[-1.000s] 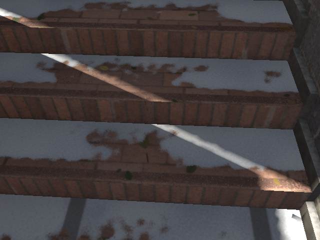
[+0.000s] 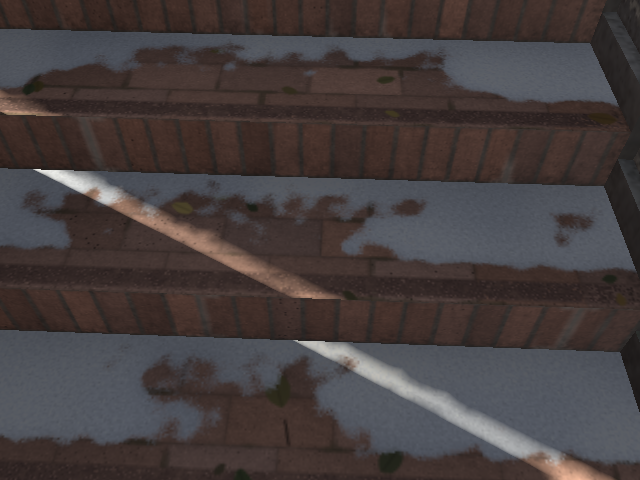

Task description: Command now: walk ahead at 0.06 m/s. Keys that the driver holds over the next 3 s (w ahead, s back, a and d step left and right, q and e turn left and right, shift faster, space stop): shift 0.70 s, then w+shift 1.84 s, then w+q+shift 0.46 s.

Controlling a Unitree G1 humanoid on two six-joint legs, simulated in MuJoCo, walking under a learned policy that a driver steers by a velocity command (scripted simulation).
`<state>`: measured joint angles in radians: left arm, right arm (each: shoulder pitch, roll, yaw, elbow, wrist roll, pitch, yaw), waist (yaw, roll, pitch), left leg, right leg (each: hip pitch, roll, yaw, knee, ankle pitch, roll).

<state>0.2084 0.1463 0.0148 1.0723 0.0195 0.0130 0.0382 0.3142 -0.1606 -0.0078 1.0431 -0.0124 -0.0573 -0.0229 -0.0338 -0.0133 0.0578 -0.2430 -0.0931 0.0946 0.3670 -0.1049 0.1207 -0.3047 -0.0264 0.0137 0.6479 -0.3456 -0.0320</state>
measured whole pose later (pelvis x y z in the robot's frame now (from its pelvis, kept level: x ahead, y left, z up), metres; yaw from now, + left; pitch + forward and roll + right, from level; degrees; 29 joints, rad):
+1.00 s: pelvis +0.08 -0.03 +0.01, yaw +0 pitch +1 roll +1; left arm 0.28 0.17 0.02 1.04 0.02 -0.07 0.00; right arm 0.35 -0.22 -0.06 1.10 0.00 -0.06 -0.02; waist -0.02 0.04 -0.04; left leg -0.11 -0.06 0.05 0.23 -0.14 0.08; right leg -0.24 -0.03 -0.07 0.52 -0.31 -0.05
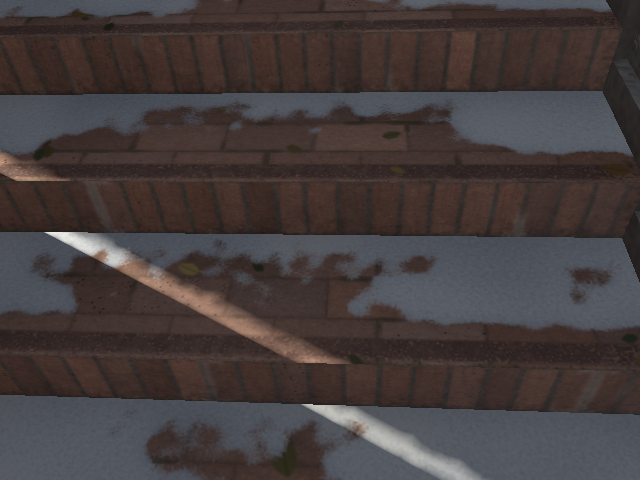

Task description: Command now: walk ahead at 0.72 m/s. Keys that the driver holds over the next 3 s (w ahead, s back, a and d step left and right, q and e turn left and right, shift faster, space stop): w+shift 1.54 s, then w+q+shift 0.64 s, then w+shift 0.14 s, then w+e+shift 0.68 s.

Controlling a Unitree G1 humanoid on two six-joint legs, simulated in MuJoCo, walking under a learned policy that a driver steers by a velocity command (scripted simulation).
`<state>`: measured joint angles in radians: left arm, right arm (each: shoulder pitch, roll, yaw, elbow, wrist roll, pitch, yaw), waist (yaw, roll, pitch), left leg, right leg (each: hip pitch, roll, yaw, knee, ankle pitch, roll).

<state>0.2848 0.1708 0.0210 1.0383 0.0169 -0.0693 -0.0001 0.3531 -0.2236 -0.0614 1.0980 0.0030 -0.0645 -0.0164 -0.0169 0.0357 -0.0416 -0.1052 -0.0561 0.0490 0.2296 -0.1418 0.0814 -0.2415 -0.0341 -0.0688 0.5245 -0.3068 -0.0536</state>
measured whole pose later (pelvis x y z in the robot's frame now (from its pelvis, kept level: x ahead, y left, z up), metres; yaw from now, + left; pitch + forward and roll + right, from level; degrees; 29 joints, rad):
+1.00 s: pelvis +0.66 +0.07 +0.17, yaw -1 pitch +5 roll -3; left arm -0.11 0.02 -0.11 0.59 -0.01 -0.05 -0.01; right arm 0.58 -0.10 0.00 1.07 0.03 -0.13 -0.02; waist -0.06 0.00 -0.05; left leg 0.04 -0.01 0.08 0.29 -0.11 0.11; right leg -0.93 0.04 -0.22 1.21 -0.39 -0.18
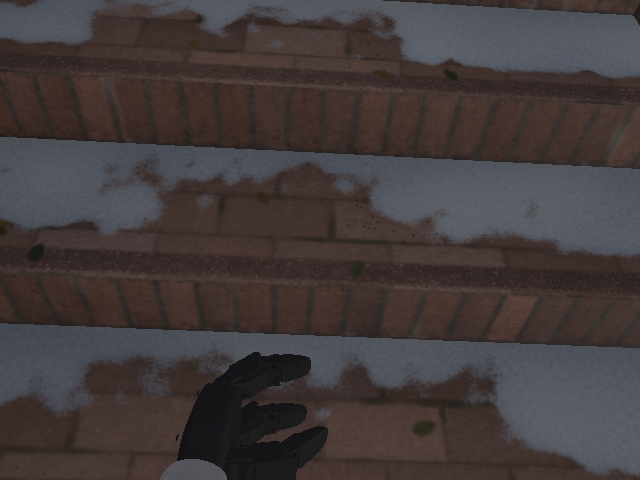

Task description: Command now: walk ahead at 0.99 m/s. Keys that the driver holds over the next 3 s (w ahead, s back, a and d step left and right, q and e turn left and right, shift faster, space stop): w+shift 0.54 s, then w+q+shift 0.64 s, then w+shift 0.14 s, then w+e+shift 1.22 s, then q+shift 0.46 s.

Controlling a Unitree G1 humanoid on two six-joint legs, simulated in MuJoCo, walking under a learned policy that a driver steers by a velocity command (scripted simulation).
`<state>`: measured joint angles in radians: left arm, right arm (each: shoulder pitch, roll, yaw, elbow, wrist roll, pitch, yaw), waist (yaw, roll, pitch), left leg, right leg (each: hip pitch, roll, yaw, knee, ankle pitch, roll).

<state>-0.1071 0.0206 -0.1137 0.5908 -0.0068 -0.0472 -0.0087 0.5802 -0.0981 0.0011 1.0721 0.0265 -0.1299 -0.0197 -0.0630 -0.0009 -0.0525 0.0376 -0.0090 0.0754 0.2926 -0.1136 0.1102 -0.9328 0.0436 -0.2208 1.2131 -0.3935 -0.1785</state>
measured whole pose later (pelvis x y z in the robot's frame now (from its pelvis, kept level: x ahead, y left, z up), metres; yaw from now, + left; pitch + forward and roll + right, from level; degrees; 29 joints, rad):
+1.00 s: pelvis +0.90 +0.04 +0.41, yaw +17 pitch +4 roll -2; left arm 0.44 0.23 0.07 1.04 0.04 -0.13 0.00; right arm -0.01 -0.17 -0.05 0.55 -0.01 -0.04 -0.01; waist -0.03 0.05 -0.08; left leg -1.17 -0.04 -0.06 2.05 -0.33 0.19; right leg -0.14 -0.03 -0.26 0.53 -0.43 -0.01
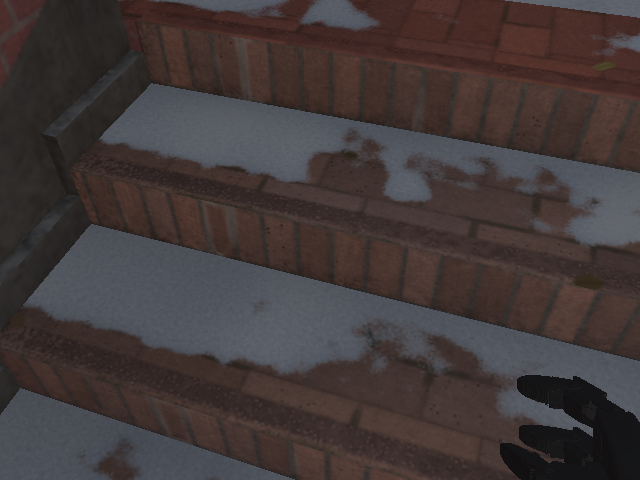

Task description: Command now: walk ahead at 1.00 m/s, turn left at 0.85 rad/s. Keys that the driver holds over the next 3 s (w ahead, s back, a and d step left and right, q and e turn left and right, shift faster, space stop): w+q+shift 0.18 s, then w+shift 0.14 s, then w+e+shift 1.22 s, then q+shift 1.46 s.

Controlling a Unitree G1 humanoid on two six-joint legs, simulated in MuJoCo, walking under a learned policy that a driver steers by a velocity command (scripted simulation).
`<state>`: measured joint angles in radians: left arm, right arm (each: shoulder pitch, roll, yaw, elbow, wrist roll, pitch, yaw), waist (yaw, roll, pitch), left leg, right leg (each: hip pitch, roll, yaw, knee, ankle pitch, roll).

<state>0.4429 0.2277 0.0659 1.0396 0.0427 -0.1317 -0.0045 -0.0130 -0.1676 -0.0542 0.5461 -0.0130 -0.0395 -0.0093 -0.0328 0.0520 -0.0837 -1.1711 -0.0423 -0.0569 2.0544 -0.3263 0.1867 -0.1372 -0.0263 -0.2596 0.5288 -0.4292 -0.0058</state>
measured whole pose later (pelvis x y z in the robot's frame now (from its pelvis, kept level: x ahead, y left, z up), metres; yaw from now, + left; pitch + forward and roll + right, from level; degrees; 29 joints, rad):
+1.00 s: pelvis +0.87 +0.08 +0.36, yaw -10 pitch +7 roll +3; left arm 0.52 0.22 0.11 0.89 -0.03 -0.12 -0.02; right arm -0.10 -0.09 0.07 0.43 -0.02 -0.08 -0.02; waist 0.09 -0.05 -0.01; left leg -0.93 0.06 0.07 1.22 -0.42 0.03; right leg -0.17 0.11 0.27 0.74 -0.10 -0.12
